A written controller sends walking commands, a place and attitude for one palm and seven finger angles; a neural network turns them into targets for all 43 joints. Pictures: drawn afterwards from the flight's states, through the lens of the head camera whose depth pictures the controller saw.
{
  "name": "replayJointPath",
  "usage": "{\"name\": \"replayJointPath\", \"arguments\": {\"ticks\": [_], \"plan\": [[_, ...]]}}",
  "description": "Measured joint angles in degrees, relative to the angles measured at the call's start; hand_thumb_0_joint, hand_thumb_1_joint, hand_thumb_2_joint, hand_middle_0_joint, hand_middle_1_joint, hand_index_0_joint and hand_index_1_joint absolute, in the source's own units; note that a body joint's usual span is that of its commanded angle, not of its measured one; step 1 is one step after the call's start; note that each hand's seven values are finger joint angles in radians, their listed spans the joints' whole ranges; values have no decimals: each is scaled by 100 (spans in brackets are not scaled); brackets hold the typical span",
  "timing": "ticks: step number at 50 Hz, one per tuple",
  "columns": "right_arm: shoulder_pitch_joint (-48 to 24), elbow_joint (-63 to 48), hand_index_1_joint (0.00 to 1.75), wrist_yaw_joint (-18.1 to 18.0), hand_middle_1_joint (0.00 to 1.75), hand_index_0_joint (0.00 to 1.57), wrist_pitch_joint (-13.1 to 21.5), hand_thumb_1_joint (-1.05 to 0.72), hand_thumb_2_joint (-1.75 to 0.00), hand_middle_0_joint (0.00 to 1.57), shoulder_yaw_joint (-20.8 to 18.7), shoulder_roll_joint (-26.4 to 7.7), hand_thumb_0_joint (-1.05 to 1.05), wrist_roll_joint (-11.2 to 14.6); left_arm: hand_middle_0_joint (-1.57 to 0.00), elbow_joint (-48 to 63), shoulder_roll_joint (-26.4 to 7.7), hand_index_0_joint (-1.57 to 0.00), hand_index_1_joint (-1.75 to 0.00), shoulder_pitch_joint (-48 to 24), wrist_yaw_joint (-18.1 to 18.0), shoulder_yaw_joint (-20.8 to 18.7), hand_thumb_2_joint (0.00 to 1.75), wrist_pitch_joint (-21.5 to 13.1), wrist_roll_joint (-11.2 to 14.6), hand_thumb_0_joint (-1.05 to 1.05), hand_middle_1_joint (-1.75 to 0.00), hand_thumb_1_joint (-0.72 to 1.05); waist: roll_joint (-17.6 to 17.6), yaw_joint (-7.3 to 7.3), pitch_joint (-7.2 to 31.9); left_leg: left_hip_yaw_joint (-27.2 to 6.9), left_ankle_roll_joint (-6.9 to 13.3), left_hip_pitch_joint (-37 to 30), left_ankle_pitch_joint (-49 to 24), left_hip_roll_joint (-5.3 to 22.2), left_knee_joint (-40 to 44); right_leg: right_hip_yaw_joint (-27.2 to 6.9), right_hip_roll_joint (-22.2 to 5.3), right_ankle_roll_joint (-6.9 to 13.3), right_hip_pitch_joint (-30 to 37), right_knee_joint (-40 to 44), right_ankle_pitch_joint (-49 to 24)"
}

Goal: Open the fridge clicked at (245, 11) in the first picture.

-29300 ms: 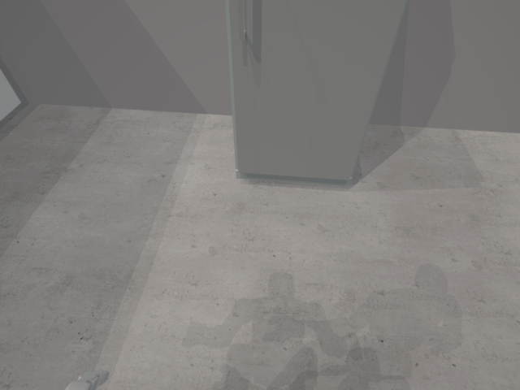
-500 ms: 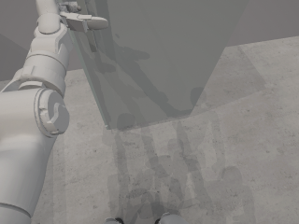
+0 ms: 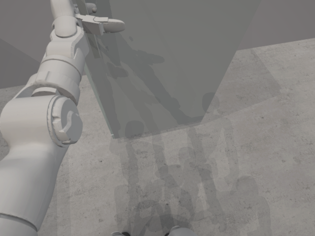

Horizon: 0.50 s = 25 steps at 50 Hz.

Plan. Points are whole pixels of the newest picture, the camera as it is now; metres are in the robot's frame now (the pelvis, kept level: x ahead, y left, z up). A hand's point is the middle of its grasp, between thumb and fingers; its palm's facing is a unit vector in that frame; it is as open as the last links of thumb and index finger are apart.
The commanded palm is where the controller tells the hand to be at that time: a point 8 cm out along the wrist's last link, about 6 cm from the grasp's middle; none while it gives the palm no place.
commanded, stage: slide the fingers in behind the handle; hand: left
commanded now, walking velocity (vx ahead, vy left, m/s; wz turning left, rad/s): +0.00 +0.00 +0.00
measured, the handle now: out of the picture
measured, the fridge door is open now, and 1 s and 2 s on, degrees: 0 0 0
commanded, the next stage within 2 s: grip the handle and tug to test in 0.50 s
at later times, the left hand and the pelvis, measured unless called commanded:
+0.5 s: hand (87, 11) +0.59 +0.05 +0.21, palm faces +0.09 -1.00 -0.01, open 14.0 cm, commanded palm +0.57 +0.09 +0.20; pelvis +0.00 +0.00 +0.00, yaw +0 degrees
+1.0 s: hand (89, 9) +0.59 +0.05 +0.20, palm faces +0.09 -1.00 -0.01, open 10.2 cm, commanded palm +0.56 +0.09 +0.20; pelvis +0.00 +0.01 +0.00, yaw -1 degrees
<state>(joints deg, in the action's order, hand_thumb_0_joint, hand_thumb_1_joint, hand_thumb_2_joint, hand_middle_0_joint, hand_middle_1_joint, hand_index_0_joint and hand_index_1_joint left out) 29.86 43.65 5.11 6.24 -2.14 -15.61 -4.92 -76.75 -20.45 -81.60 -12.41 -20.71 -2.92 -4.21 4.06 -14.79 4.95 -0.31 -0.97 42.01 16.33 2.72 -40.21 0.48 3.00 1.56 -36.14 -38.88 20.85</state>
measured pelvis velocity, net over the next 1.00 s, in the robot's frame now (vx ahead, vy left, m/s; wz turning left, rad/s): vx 0.00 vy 0.01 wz -0.01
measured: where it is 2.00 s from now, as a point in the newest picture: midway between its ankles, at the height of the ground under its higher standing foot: outside the picture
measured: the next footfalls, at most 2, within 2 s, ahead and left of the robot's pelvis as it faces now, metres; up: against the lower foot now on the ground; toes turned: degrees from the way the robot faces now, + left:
none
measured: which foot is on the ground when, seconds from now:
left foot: down 0.00-1.00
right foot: down 0.00-1.00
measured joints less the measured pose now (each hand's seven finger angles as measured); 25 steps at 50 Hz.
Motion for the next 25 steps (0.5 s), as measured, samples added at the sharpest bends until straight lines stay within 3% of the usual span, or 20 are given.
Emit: {"name": "replayJointPath", "arguments": {"ticks": [25], "plan": [[-60, -23, 30, -25, 30, 20, 0, -91, -90, 20, -14, -60, 0, 30, -30, -82, -206, -30, -120, -83, 147, -24, 30, -1, -13, -1, -120, -50, -28, -14, -43, -40, -5, 92, 13, -1, -65, 34, 5, 7, -72, -48, 16]]}}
